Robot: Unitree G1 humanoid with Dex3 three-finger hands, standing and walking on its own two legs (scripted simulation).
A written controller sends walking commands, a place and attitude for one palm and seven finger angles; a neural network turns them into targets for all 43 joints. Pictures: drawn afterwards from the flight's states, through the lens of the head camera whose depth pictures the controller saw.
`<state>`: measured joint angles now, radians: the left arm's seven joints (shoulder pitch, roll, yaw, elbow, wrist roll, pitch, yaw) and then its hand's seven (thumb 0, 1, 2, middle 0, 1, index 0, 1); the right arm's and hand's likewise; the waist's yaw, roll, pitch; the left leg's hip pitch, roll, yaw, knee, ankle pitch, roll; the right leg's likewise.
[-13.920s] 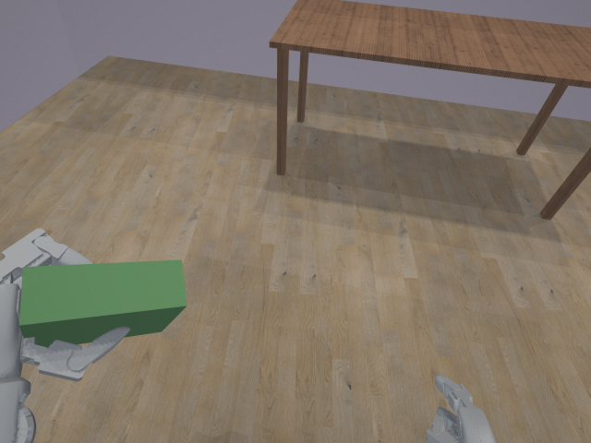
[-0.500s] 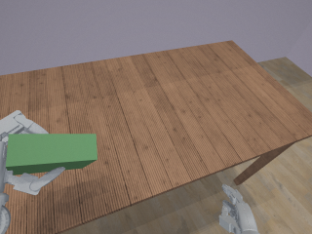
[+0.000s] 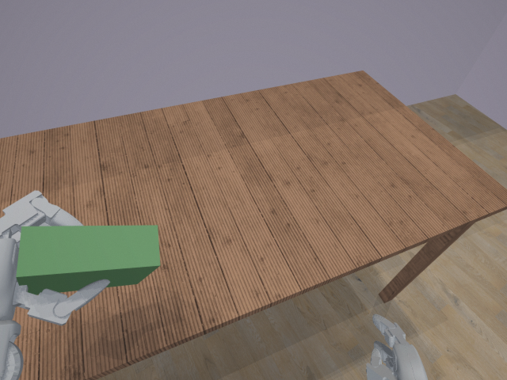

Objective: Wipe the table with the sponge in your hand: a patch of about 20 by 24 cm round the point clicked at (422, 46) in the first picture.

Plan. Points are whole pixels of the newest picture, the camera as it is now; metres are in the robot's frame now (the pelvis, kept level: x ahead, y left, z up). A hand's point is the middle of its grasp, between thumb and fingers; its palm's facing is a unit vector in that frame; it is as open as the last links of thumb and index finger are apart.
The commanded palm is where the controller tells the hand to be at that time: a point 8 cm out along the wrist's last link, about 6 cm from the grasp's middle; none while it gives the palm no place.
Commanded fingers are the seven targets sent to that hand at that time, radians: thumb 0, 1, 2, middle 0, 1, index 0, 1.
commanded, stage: look again from close up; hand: left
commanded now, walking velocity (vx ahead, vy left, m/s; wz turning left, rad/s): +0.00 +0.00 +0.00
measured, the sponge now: (111, 259) +0.23 +0.20 +0.12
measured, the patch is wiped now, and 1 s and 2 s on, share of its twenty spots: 0.00 0.00 0.00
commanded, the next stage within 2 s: shuffle to correct the standing spot in 0.18 s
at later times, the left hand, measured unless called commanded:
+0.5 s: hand (48, 255) +0.21 +0.25 +0.16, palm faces +0.35 -0.84 -0.41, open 9.4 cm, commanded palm +0.15 +0.28 +0.17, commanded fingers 0.00 0.10 1.30 -1.20 -1.60 -1.20 -1.60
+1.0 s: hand (112, 274) +0.20 +0.17 +0.16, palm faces +0.28 -0.83 -0.48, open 9.4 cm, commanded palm +0.13 +0.22 +0.17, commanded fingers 0.00 0.10 1.30 -1.20 -1.60 -1.20 -1.60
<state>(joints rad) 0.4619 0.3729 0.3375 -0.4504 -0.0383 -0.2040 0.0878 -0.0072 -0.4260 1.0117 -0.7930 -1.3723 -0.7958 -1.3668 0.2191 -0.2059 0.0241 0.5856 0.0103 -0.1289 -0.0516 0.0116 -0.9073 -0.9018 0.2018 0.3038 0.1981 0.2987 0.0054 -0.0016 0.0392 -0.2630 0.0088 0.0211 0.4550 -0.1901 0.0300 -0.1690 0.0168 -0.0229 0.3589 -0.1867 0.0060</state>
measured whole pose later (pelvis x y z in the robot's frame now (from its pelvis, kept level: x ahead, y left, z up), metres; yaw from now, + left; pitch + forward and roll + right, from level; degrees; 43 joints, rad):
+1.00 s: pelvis -0.03 -0.06 -0.01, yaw +0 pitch +2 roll +0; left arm 0.48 0.45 0.44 -0.57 -0.07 -0.25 0.07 -0.01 -0.43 1.01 -0.79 -1.37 -0.80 -1.37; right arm 0.19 -0.20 -0.02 0.57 -0.01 -0.15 -0.06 0.01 -0.91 -0.90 0.20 0.30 0.20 0.30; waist -0.01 -0.04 0.09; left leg -0.35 0.05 -0.01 0.53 -0.22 -0.04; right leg -0.35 0.08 -0.05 0.51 -0.21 -0.03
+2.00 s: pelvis -0.09 -0.05 -0.01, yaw +4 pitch -3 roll +0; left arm 0.43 0.32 0.32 -0.43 -0.03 -0.17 0.13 -0.01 -0.43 1.02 -0.79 -1.37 -0.80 -1.37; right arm 0.27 -0.21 0.01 0.62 0.02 -0.12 -0.02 0.01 -0.91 -0.90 0.20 0.30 0.20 0.30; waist 0.01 0.00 0.07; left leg -0.09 0.00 0.04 0.49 -0.36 0.02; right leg -0.30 0.03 -0.06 0.46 -0.12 -0.05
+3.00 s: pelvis -0.09 -0.03 -0.03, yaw +10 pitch +1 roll -2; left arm 0.13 0.64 0.43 -0.35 -0.01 -0.15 0.01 -0.01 -0.44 1.02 -0.80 -1.37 -0.81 -1.36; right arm 0.27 -0.32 0.02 0.66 -0.01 -0.12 0.02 0.01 -0.91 -0.90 0.20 0.30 0.20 0.30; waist 0.09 0.02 0.06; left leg -0.28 -0.03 -0.04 0.73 -0.46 0.04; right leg -0.43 0.01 -0.09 0.64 -0.21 -0.03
